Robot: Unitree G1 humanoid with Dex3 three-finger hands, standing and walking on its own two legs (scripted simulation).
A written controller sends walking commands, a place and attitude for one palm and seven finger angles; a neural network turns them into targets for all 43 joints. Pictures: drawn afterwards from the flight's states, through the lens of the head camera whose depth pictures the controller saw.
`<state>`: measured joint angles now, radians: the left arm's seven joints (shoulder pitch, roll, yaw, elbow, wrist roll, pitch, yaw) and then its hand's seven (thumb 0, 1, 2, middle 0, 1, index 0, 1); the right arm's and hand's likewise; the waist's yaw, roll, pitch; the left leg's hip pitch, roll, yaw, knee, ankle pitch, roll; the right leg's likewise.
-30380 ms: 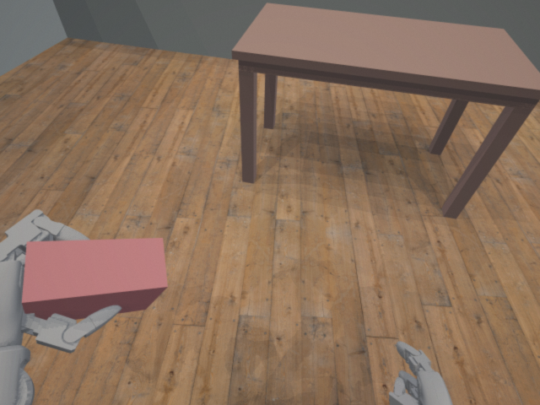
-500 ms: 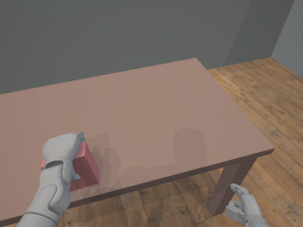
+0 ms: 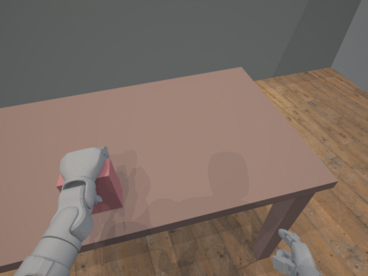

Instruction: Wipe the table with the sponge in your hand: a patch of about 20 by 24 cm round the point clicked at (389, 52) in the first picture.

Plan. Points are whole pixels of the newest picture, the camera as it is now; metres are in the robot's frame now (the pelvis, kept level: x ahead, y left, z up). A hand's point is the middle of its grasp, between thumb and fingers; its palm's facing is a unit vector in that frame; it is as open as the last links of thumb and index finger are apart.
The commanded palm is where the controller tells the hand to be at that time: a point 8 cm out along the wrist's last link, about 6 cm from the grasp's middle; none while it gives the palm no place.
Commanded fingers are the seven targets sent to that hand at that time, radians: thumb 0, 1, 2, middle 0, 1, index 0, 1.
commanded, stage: wipe forward along the first lane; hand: left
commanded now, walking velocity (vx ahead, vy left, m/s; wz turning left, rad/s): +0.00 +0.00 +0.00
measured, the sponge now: (96, 193) +0.29 +0.28 -0.01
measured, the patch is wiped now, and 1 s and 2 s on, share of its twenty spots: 0.20 0.40 0.45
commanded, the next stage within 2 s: slide across to the middle lane in 1.36 s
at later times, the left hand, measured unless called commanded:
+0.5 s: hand (94, 163) +0.34 +0.29 +0.04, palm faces -0.11 -0.01 -0.99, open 10.0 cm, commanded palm +0.33 +0.29 +0.08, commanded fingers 0.00 0.10 1.30 -1.20 -1.60 -1.20 -1.60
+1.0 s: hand (91, 148) +0.39 +0.32 +0.04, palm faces -0.12 -0.01 -0.99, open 10.0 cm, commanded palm +0.38 +0.31 +0.08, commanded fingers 0.00 0.10 1.30 -1.20 -1.60 -1.20 -1.60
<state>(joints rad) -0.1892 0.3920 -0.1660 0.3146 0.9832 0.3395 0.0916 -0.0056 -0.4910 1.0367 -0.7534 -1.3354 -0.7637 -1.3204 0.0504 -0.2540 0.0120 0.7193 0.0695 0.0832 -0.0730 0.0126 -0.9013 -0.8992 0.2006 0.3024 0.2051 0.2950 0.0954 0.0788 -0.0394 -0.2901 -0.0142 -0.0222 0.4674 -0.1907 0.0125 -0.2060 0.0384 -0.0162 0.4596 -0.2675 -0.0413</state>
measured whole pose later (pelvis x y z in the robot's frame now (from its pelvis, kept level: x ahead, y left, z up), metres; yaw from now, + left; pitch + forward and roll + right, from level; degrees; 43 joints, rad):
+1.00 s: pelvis -0.01 +0.00 -0.01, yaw -1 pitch +9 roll -2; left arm -0.65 0.55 0.00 0.97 1.04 0.11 0.15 0.02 -0.54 1.09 -0.77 -1.30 -0.78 -1.31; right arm 0.23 -0.28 -0.02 0.75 0.08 0.12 -0.06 0.01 -0.90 -0.90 0.20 0.30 0.21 0.29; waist -0.03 0.05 -0.10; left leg -0.55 0.01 -0.03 0.62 -0.22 0.02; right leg -0.45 0.07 -0.02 0.56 -0.27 -0.04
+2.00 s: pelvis +0.01 +0.03 -0.01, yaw -1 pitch +13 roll -3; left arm -0.86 0.47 -0.11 1.10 1.03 0.21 0.19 0.00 -0.52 1.09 -0.74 -1.35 -0.74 -1.36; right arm 0.25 -0.25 -0.03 0.78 0.06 0.10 -0.02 0.01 -0.90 -0.90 0.20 0.30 0.21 0.30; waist -0.06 0.04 -0.12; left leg -0.59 -0.01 -0.01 0.63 -0.25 0.04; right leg -0.48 0.04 -0.01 0.55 -0.29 -0.01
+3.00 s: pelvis +0.03 +0.02 -0.01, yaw -1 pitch +7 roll -1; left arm -0.53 0.29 -0.25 0.70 1.00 0.44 0.23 -0.02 -0.48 1.09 -0.68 -1.42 -0.68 -1.43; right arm 0.13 -0.24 -0.01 0.70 0.08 0.21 0.00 0.01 -0.90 -0.90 0.20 0.30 0.20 0.29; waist 0.03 0.05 -0.13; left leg -0.42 -0.02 -0.01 0.56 -0.27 0.04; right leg -0.32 0.03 -0.01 0.50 -0.31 -0.02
